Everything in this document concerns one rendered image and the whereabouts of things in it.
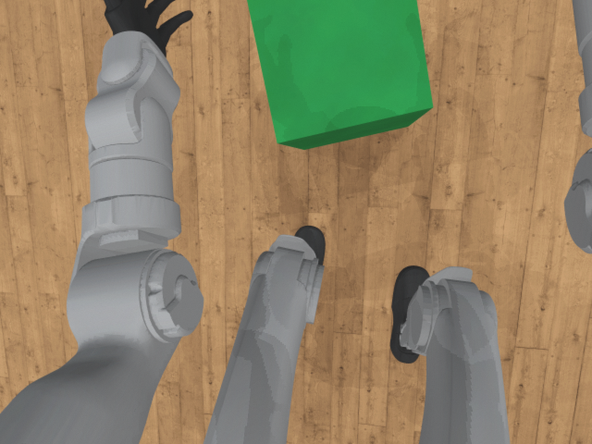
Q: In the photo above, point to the robot left hand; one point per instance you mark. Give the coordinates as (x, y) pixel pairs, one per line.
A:
(131, 15)

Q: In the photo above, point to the carton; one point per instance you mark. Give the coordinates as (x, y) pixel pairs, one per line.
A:
(337, 70)

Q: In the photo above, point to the right robot upper arm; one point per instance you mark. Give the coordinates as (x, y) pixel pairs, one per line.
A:
(578, 204)

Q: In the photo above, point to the robot right thigh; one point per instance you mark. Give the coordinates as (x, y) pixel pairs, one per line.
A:
(464, 393)

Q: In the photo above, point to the left robot forearm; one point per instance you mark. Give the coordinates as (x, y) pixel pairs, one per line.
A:
(129, 127)

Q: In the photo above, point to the right robot forearm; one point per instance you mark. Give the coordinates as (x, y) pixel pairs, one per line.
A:
(582, 11)

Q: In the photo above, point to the left robot upper arm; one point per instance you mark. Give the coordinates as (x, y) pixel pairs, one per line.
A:
(128, 314)

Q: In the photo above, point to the robot left foot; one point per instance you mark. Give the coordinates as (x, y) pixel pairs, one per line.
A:
(315, 239)

